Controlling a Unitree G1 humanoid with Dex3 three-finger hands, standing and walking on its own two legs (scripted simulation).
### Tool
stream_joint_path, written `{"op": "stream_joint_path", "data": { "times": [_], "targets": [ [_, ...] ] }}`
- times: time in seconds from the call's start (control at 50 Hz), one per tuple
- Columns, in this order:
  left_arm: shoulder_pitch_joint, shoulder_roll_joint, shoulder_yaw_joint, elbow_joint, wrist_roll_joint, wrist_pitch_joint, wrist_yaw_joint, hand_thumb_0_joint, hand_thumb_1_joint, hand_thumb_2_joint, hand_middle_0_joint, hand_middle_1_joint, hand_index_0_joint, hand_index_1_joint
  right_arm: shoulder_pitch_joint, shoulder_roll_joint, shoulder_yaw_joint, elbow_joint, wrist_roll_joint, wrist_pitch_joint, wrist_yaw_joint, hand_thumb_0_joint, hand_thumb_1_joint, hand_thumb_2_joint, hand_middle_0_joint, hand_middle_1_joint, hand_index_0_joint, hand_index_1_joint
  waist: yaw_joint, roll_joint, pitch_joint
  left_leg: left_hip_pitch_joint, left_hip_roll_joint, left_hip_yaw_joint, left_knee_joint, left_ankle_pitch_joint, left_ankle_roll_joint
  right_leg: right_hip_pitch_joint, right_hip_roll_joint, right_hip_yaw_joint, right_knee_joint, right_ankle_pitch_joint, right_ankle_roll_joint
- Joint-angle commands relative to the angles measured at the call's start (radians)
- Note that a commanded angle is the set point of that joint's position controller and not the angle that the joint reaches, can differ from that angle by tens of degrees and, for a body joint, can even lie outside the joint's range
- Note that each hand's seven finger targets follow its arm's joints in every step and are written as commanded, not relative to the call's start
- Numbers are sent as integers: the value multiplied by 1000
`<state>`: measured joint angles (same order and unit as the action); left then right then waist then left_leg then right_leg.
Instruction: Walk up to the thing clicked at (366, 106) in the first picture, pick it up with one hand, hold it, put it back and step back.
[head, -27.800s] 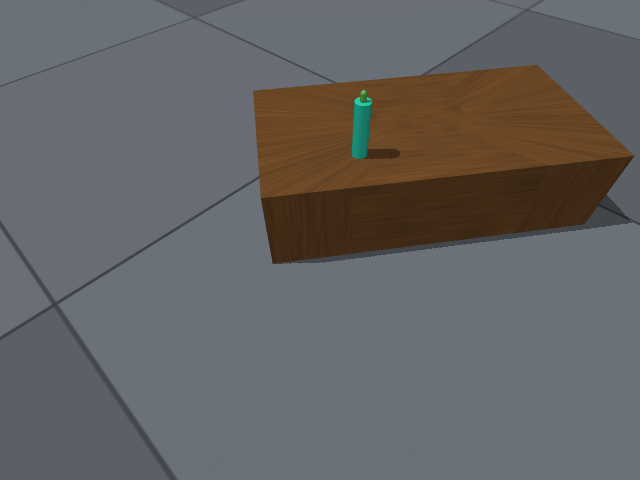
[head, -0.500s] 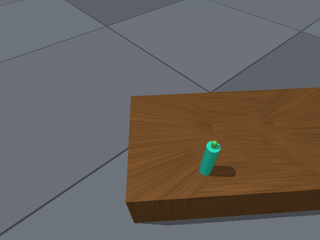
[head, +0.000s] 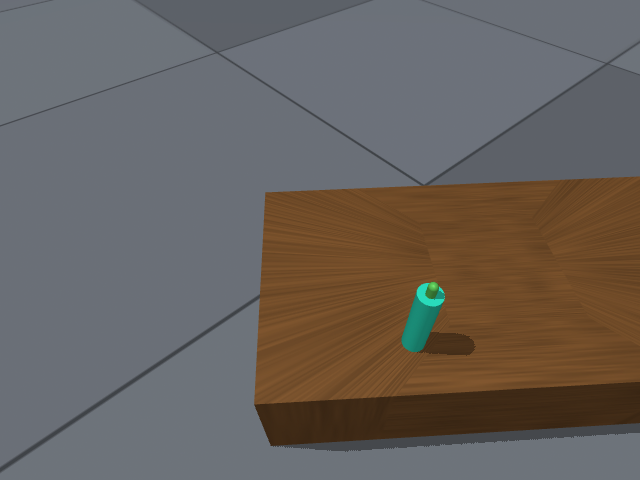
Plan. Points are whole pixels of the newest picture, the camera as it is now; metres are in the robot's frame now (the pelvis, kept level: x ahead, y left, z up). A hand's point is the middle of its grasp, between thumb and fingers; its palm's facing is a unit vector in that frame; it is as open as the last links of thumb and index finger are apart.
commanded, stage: stand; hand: right
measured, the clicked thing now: (422, 315) +0.50 -0.22 -0.30
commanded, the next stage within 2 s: step back in 0.90 s
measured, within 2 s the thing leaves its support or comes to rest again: neither
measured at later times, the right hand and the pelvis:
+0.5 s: hand out of the picture +0.06 -0.25 -0.16, palm faces -0.02 +0.94 -0.35, open 7.4 cm; pelvis +0.00 +0.00 +0.00, yaw +0 degrees
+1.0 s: hand out of the picture +0.06 -0.26 -0.16, palm faces -0.01 +0.94 -0.35, open 7.4 cm; pelvis -0.02 +0.00 -0.01, yaw +1 degrees
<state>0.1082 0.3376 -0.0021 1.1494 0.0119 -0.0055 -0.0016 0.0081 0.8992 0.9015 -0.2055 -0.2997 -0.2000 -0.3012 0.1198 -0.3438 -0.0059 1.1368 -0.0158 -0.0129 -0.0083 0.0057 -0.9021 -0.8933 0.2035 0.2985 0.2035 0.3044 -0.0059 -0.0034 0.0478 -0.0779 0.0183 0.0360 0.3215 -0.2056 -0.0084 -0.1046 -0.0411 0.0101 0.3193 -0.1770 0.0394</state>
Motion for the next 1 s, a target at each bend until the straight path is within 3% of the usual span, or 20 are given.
{"op": "stream_joint_path", "data": {
  "times": [0.0, 0.14, 0.32, 0.5, 0.62, 0.86, 0.88, 0.92, 0.98],
  "targets": [
    [-27, 206, 39, -56, 2, -21, 15, 0, 899, 900, -200, -300, -200, -300, -35, -214, -38, -54, 2, -19, -9, 0, -900, -900, 200, 300, 200, 300, 2, -6, -61, 1, 124, -85, -49, 183, 24, 9, -91, 58, -37, 172, -48],
    [-24, 209, 41, -57, -2, -22, 13, 0, 899, 900, -200, -300, -200, -300, -23, -211, -39, -50, 2, -18, -5, 0, -900, -900, 200, 300, 200, 300, 0, -3, -49, -22, 115, -86, -65, 122, 22, 12, -92, 62, -47, 123, -49],
    [-19, 205, 38, -66, 1, -24, 14, 0, 899, 900, -200, -300, -200, -300, -33, -212, -41, -53, 5, -18, -4, 0, -900, -900, 200, 300, 200, 300, 4, -2, -59, -8, 119, -88, -48, 174, 27, 13, -96, 59, -43, 177, -51],
    [-16, 211, 41, -70, 1, -23, 12, 0, 900, 900, -200, -300, -200, -300, -19, -211, -38, -58, 5, -21, -5, 0, -900, -900, 200, 300, 200, 300, 1, -6, -57, -13, 120, -92, -55, 173, 27, 15, -96, 60, -38, 167, -51],
    [-11, 213, 41, -69, 0, -21, 11, 0, 900, 900, -200, -300, -200, -300, -24, -216, -39, -56, 4, -19, -4, 0, -900, -900, 200, 300, 200, 300, 3, -1, -40, -15, 115, -94, -65, 111, 24, -11, -90, 59, -52, 110, -49],
    [-8, 210, 37, -75, -1, -25, 12, 0, 900, 900, -200, -300, -200, -300, -28, -214, -40, -56, 4, -18, -1, 0, -900, -900, 200, 300, 200, 300, 4, -4, -56, -16, 117, -96, -60, 136, 22, -5, -94, 60, -49, 126, -49],
    [-30, 278, 83, -112, -13, -13, 15, 0, 900, 900, -200, -300, -200, -300, -55, -268, -63, -77, 10, 2, 4, 0, -900, -900, 200, 300, 200, 300, 10, -6, 56, -92, 105, -117, 36, 290, 56, -86, -68, 64, 47, 284, -53],
    [1, 261, 86, -134, -17, -7, 20, 0, 900, 900, -200, -300, -200, -300, -33, -257, -70, -105, 24, 11, 5, 0, -900, -900, 200, 300, 200, 300, 4, 8, -41, -57, 120, -104, 92, 398, 81, -58, -58, 42, 114, 339, -70],
    [-10, 241, 89, -179, -14, 5, 20, 0, 900, 900, -200, -300, -200, -300, -29, -266, -87, -147, 25, 25, 7, 0, -900, -900, 200, 300, 200, 300, -5, 33, -120, -90, 130, -111, 130, 361, 116, -38, -38, 30, 196, 289, -86]
  ]
}}
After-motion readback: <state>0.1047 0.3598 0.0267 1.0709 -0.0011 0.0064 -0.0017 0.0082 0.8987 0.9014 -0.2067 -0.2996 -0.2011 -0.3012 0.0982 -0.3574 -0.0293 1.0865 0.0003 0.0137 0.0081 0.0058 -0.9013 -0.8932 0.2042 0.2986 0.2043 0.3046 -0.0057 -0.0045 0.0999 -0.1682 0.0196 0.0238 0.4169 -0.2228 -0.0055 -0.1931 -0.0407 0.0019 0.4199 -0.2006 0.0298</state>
